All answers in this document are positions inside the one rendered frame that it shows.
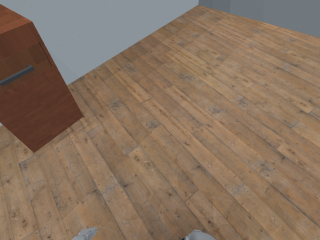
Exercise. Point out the cabinet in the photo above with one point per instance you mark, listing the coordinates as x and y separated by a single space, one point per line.
42 107

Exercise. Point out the left robot hand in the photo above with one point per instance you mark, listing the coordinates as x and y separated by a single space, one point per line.
86 234

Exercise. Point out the drawer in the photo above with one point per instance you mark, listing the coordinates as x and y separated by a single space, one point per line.
33 55

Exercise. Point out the handle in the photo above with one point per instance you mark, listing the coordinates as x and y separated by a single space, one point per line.
17 75

